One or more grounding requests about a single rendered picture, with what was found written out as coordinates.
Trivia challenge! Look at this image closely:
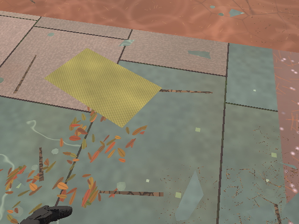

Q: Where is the robot left hand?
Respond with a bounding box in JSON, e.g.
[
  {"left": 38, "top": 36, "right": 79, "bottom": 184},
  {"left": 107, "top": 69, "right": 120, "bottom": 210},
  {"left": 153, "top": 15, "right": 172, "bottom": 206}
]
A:
[{"left": 18, "top": 205, "right": 73, "bottom": 224}]

